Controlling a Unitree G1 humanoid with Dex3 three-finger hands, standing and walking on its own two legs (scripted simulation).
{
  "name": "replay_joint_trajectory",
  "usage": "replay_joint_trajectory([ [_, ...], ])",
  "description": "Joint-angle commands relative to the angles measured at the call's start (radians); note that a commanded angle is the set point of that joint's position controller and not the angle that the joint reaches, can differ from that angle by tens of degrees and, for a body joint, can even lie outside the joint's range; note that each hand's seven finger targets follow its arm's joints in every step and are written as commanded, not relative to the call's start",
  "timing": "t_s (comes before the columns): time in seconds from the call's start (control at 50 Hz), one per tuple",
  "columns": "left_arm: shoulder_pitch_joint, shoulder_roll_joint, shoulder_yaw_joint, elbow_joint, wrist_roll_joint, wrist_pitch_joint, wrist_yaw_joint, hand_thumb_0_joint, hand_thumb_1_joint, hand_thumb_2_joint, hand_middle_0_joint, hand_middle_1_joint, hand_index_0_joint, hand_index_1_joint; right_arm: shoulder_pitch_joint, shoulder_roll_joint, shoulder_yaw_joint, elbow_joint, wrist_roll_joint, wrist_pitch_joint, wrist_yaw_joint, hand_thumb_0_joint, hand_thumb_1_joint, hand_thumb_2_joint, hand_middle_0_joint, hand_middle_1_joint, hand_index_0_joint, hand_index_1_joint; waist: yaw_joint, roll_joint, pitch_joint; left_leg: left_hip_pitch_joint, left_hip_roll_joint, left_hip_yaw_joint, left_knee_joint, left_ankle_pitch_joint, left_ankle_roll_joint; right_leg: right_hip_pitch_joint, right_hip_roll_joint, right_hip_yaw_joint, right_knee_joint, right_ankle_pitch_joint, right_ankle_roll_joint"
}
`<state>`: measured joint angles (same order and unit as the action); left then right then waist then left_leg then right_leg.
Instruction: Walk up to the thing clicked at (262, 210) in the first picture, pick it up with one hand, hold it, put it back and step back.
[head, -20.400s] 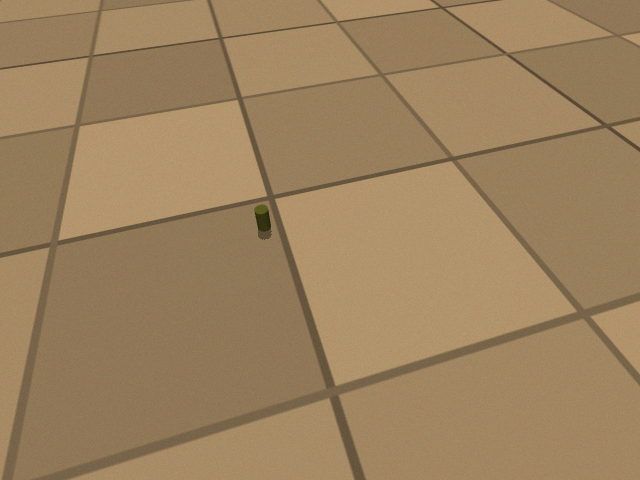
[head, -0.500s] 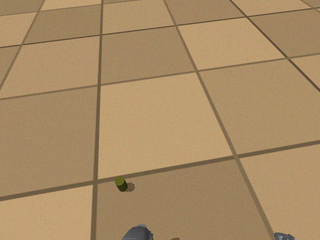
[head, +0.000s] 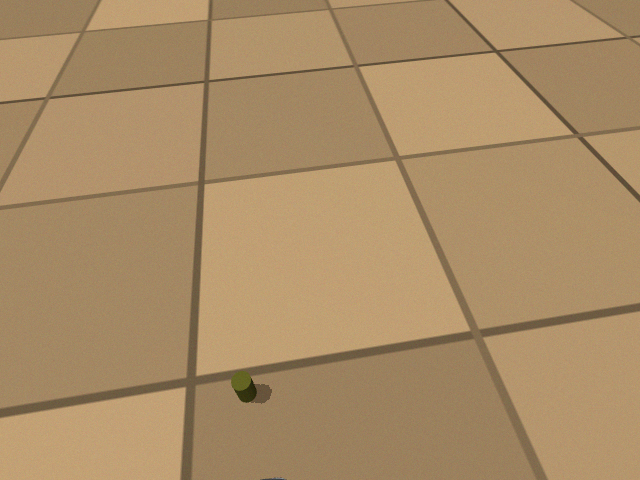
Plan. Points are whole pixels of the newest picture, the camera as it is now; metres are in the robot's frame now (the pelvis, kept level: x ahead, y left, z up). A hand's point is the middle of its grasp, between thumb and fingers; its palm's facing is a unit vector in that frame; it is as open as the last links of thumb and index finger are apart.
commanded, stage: walk up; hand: left
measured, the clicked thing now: (244, 387) +0.47 +0.28 -0.71
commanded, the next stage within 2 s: stand in 0.80 s
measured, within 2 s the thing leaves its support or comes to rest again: neither
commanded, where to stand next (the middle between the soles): +0.08 +0.03 m, yaw +0 degrees
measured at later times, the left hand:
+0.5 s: hand out of the picture +0.06 +0.27 -0.15, palm faces -0.02 -0.92 -0.38, open 7.4 cm
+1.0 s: hand out of the picture +0.05 +0.25 -0.14, palm faces +0.01 -0.94 -0.34, open 7.4 cm
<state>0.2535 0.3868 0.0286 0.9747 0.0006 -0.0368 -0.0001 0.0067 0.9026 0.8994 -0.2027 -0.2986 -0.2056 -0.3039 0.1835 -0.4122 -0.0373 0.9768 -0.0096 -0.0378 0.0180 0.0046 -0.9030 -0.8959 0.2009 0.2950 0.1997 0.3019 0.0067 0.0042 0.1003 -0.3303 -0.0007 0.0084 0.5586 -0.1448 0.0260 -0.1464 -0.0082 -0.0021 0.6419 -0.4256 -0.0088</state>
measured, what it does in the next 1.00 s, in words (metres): stands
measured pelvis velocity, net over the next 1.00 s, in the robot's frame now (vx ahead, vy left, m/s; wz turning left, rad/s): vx -0.01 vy -0.01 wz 0.01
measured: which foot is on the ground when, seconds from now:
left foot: down 0.00-1.00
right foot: down 0.00-1.00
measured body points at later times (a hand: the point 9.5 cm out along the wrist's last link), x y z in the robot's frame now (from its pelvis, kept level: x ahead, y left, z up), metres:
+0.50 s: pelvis -0.03 +0.00 +0.00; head -0.01 +0.00 +0.45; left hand +0.06 +0.32 -0.12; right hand +0.05 -0.30 -0.13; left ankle +0.03 +0.12 -0.72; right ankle -0.02 -0.13 -0.72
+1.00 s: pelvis -0.01 -0.01 +0.02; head -0.01 -0.01 +0.47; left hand +0.05 +0.30 -0.11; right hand +0.08 -0.31 -0.11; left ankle +0.03 +0.12 -0.72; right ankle -0.02 -0.13 -0.72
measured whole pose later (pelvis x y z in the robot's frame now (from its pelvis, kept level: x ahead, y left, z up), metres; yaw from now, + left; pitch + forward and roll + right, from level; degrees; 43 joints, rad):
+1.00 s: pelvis -0.01 -0.01 +0.02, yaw +1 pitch -3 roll +0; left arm 0.11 0.35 0.02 1.15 0.01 -0.02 -0.01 0.01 0.91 0.90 -0.20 -0.30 -0.20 -0.30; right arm 0.08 -0.36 0.00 1.13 -0.01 -0.01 0.02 0.00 -0.90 -0.90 0.20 0.29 0.20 0.30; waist 0.00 0.01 0.05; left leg -0.20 0.01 -0.06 0.37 -0.13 -0.02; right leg -0.12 -0.01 -0.02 0.38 -0.21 0.01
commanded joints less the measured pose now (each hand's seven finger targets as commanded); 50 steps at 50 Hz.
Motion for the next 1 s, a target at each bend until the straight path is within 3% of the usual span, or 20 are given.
replay_joint_trajectory([
  [0.0, -0.030, 0.178, 0.040, -0.078, -0.042, 0.017, 0.025, 0.000, 0.900, 0.900, -0.200, -0.300, -0.200, -0.300, 0.056, -0.247, -0.060, -0.058, 0.017, -0.029, -0.038, 0.000, -0.900, -0.900, 0.200, 0.300, 0.200, 0.300, -0.042, 0.122, -0.237, 0.294, 0.374, -0.397, -0.128, 0.585, 0.277, -0.168, 0.025, 0.076, 0.288, -0.167, -0.001],
  [0.02, -0.029, 0.180, 0.035, -0.065, -0.034, 0.026, 0.028, 0.000, 0.900, 0.900, -0.200, -0.300, -0.200, -0.300, 0.001, -0.226, -0.055, -0.058, 0.010, -0.021, -0.040, 0.000, -0.900, -0.900, 0.200, 0.300, 0.200, 0.300, -0.016, 0.096, -0.200, 0.202, 0.352, -0.366, -0.144, 0.432, 0.256, -0.150, -0.001, 0.113, 0.281, -0.221, -0.012],
  [0.06, -0.017, 0.182, 0.037, -0.035, -0.026, 0.027, 0.022, 0.000, 0.900, 0.900, -0.200, -0.300, -0.200, -0.300, -0.090, -0.210, -0.044, -0.073, 0.001, -0.007, -0.045, 0.000, -0.900, -0.900, 0.200, 0.300, 0.200, 0.300, 0.008, 0.117, -0.153, 0.142, 0.281, -0.255, -0.141, 0.233, 0.193, -0.151, -0.035, 0.079, 0.157, -0.164, -0.025],
  [0.12, 0.029, 0.181, 0.042, 0.021, -0.010, 0.016, 0.019, 0.000, 0.900, 0.900, -0.200, -0.300, -0.200, -0.300, -0.152, -0.216, -0.037, -0.078, 0.007, 0.022, -0.032, 0.000, -0.900, -0.900, 0.200, 0.300, 0.200, 0.300, 0.031, 0.164, -0.116, 0.001, 0.205, -0.181, -0.084, 0.132, 0.113, -0.021, 0.002, -0.006, -0.068, 0.136, -0.008],
  [0.14, 0.022, 0.193, 0.045, 0.019, -0.002, 0.012, 0.025, 0.000, 0.900, 0.900, -0.200, -0.300, -0.200, -0.300, -0.145, -0.207, -0.036, -0.075, 0.013, 0.032, -0.027, 0.000, -0.900, -0.900, 0.200, 0.300, 0.200, 0.300, 0.027, 0.147, -0.114, -0.031, 0.198, -0.183, -0.067, 0.105, 0.092, -0.006, -0.013, 0.021, -0.110, 0.198, -0.013],
  [0.16, -0.002, 0.246, 0.056, 0.004, 0.007, 0.005, 0.030, 0.000, 0.900, 0.900, -0.200, -0.300, -0.200, -0.300, -0.130, -0.195, -0.037, -0.079, 0.023, 0.041, -0.021, 0.000, -0.900, -0.900, 0.200, 0.300, 0.200, 0.300, 0.012, 0.057, -0.115, -0.051, 0.152, -0.152, -0.016, 0.050, 0.061, -0.044, -0.089, 0.137, -0.145, 0.240, -0.039],
  [0.18, -0.040, 0.313, 0.070, -0.002, 0.006, 0.008, 0.027, 0.000, 0.900, 0.900, -0.200, -0.300, -0.200, -0.300, -0.149, -0.181, -0.042, -0.077, 0.026, 0.050, -0.020, 0.000, -0.900, -0.900, 0.200, 0.300, 0.200, 0.300, 0.006, -0.068, -0.091, -0.013, 0.049, -0.087, 0.077, -0.137, 0.022, -0.169, -0.198, 0.279, -0.225, 0.224, -0.105],
  [0.2, -0.122, 0.335, 0.071, -0.023, 0.013, 0.006, 0.027, 0.000, 0.900, 0.900, -0.200, -0.300, -0.200, -0.300, -0.156, -0.164, -0.045, -0.065, 0.020, 0.059, -0.019, 0.000, -0.900, -0.900, 0.200, 0.300, 0.200, 0.300, -0.015, -0.149, -0.057, 0.035, -0.003, -0.049, 0.201, -0.275, -0.003, -0.270, -0.290, 0.368, -0.277, 0.217, -0.167],
  [0.22, -0.175, 0.329, 0.071, -0.049, 0.016, 0.001, 0.031, 0.000, 0.900, 0.900, -0.200, -0.300, -0.200, -0.300, -0.136, -0.168, -0.051, -0.061, 0.014, 0.062, -0.013, 0.000, -0.900, -0.900, 0.200, 0.300, 0.200, 0.300, -0.030, -0.146, -0.055, 0.032, -0.009, -0.068, 0.269, -0.293, -0.007, -0.267, -0.310, 0.374, -0.264, 0.270, -0.196],
  [0.26, -0.226, 0.295, 0.067, -0.063, 0.013, 0.000, 0.037, 0.000, 0.900, 0.900, -0.200, -0.300, -0.200, -0.300, -0.093, -0.160, -0.051, -0.039, 0.021, 0.054, -0.011, 0.000, -0.900, -0.900, 0.200, 0.300, 0.200, 0.300, -0.046, -0.143, -0.073, 0.042, -0.011, -0.057, 0.235, -0.240, 0.003, -0.235, -0.281, 0.276, -0.189, 0.445, -0.183],
  [0.3, -0.228, 0.254, 0.056, -0.059, 0.012, 0.001, 0.034, 0.000, 0.900, 0.900, -0.200, -0.300, -0.200, -0.300, -0.064, -0.151, -0.048, -0.022, 0.016, 0.037, -0.011, 0.000, -0.900, -0.900, 0.200, 0.300, 0.200, 0.300, -0.051, -0.105, -0.141, 0.129, 0.042, -0.060, 0.053, 0.027, 0.008, -0.184, -0.201, 0.174, -0.105, 0.446, -0.101],
  [0.32, -0.216, 0.225, 0.046, -0.060, 0.009, 0.005, 0.029, 0.000, 0.900, 0.900, -0.200, -0.300, -0.200, -0.300, -0.066, -0.168, -0.052, -0.021, 0.003, 0.030, -0.013, 0.000, -0.900, -0.900, 0.200, 0.300, 0.200, 0.300, -0.043, -0.052, -0.170, 0.165, 0.089, -0.152, -0.039, 0.091, 0.040, -0.184, -0.137, 0.128, -0.040, 0.356, -0.058],
  [0.34, -0.177, 0.179, 0.035, -0.052, 0.003, 0.012, 0.023, 0.000, 0.900, 0.900, -0.200, -0.300, -0.200, -0.300, -0.092, -0.180, -0.048, -0.029, -0.012, 0.020, -0.014, 0.000, -0.900, -0.900, 0.200, 0.300, 0.200, 0.300, -0.013, 0.025, -0.185, 0.162, 0.175, -0.298, -0.140, 0.023, 0.087, -0.182, -0.052, 0.064, 0.039, 0.193, -0.015],
  [0.36, -0.112, 0.161, 0.029, -0.029, -0.001, 0.017, 0.020, 0.000, 0.900, 0.900, -0.200, -0.300, -0.200, -0.300, -0.141, -0.208, -0.044, -0.039, -0.005, 0.010, -0.012, 0.000, -0.900, -0.900, 0.200, 0.300, 0.200, 0.300, 0.025, 0.058, -0.187, 0.138, 0.253, -0.384, -0.166, -0.055, 0.147, -0.167, -0.015, 0.033, 0.031, 0.001, -0.004],
  [0.38, -0.106, 0.174, 0.032, 0.005, 0.003, 0.014, 0.021, 0.000, 0.900, 0.900, -0.200, -0.300, -0.200, -0.300, -0.170, -0.216, -0.047, -0.038, -0.005, 0.011, -0.007, 0.000, -0.900, -0.900, 0.200, 0.300, 0.200, 0.300, 0.026, 0.071, -0.162, 0.039, 0.249, -0.390, -0.182, -0.121, 0.149, -0.082, -0.031, 0.042, -0.004, -0.026, -0.010],
  [0.42, -0.132, 0.183, 0.033, 0.025, 0.006, 0.003, 0.013, 0.000, 0.900, 0.900, -0.200, -0.300, -0.200, -0.300, -0.193, -0.173, -0.027, -0.021, -0.001, 0.018, -0.005, 0.000, -0.900, -0.900, 0.200, 0.300, 0.200, 0.300, 0.027, 0.036, -0.124, -0.048, 0.151, -0.256, -0.185, -0.232, 0.062, -0.006, -0.056, 0.082, -0.150, 0.043, -0.030],
  [0.46, -0.162, 0.213, 0.034, 0.019, 0.006, -0.004, 0.008, 0.000, 0.900, 0.900, -0.200, -0.300, -0.200, -0.300, -0.177, -0.172, -0.021, 0.002, 0.002, 0.022, -0.004, 0.000, -0.900, -0.900, 0.200, 0.300, 0.200, 0.300, 0.010, 0.053, -0.103, 0.005, 0.088, -0.194, -0.176, -0.301, 0.018, -0.068, -0.097, 0.141, -0.223, 0.018, -0.051],
  [0.64, -0.198, 0.195, 0.027, 0.076, 0.006, -0.010, 0.003, 0.000, 0.900, 0.900, -0.200, -0.300, -0.200, -0.300, -0.149, -0.163, -0.011, 0.070, 0.005, 0.015, -0.001, 0.000, -0.900, -0.900, 0.200, 0.300, 0.200, 0.300, -0.006, 0.034, -0.085, 0.064, 0.103, -0.201, -0.250, -0.252, 0.003, -0.059, -0.096, 0.105, -0.326, 0.041, -0.032],
  [0.82, -0.189, 0.179, 0.022, 0.112, 0.004, -0.010, 0.003, 0.000, 0.900, 0.900, -0.200, -0.300, -0.200, -0.300, -0.138, -0.150, -0.005, 0.089, -0.004, -0.002, -0.013, 0.000, -0.900, -0.900, 0.200, 0.300, 0.200, 0.300, -0.010, -0.008, -0.122, 0.152, 0.116, -0.173, -0.240, 0.037, 0.004, 0.004, -0.108, 0.093, -0.335, 0.258, -0.008],
  [0.98, -0.191, 0.182, 0.023, 0.122, 0.007, -0.004, 0.001, 0.000, 0.900, 0.900, -0.200, -0.300, -0.200, -0.300, -0.154, -0.148, 0.001, 0.091, 0.002, 0.000, -0.019, 0.000, -0.900, -0.900, 0.200, 0.300, 0.200, 0.300, -0.009, 0.015, -0.122, 0.167, 0.118, -0.153, -0.248, 0.054, -0.007, 0.019, -0.114, 0.093, -0.354, 0.275, -0.003],
])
